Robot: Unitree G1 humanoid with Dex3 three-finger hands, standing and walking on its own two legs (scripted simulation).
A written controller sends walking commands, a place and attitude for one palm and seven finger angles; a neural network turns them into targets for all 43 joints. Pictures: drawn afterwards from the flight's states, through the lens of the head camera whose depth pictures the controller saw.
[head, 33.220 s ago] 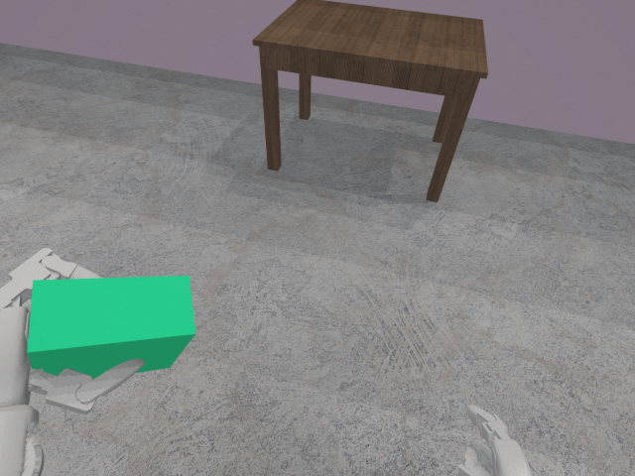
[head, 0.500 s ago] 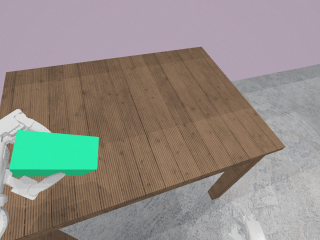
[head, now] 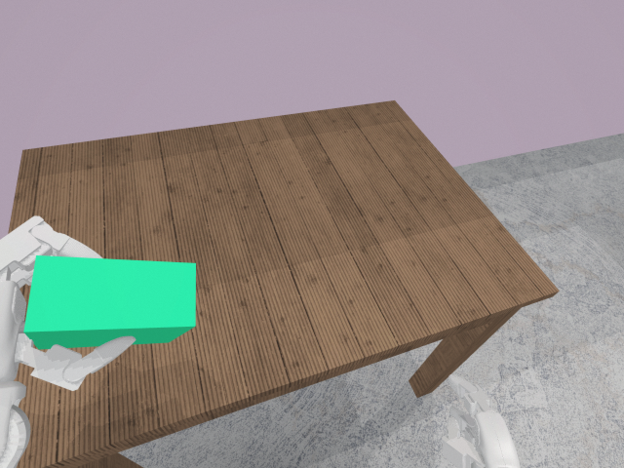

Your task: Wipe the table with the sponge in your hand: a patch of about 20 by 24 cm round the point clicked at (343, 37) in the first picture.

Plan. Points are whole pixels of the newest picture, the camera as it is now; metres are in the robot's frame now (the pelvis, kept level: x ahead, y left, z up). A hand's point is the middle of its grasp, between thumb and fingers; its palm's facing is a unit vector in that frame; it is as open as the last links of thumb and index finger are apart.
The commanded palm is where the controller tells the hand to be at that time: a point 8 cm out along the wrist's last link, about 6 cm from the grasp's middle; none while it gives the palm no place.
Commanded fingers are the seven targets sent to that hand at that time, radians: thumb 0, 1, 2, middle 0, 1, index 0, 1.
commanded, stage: look again from close up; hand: left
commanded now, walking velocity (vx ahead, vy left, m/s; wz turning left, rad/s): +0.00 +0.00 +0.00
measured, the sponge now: (138, 307) +0.23 +0.21 +0.13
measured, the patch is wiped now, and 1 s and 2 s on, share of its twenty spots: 0.00 0.00 0.00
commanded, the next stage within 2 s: shuffle to correct the standing spot in 0.18 s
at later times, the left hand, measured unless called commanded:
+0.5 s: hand (102, 299) +0.22 +0.23 +0.16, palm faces +0.34 -0.86 -0.39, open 10.2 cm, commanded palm +0.16 +0.26 +0.17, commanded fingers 0.00 0.10 1.30 -1.20 -1.60 -1.20 -1.60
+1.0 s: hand (195, 303) +0.23 +0.15 +0.15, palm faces +0.27 -0.87 -0.41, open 10.2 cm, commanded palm +0.17 +0.19 +0.17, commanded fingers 0.00 0.10 1.30 -1.20 -1.60 -1.20 -1.60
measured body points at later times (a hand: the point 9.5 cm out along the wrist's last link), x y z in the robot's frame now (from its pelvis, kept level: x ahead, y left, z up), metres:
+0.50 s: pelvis +0.00 -0.02 +0.00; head +0.02 +0.00 +0.45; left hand +0.20 +0.27 +0.18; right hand +0.18 -0.24 -0.07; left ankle +0.02 +0.06 -0.74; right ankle +0.01 -0.14 -0.74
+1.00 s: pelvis +0.00 -0.09 +0.00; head +0.03 -0.08 +0.44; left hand +0.21 +0.19 +0.18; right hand +0.17 -0.33 -0.08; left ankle +0.02 +0.06 -0.74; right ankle +0.01 -0.14 -0.74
